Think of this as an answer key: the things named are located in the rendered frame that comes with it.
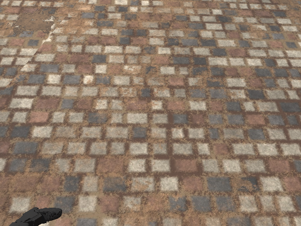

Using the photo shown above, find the left robot hand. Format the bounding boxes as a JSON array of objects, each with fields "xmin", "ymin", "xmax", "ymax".
[{"xmin": 9, "ymin": 207, "xmax": 62, "ymax": 226}]

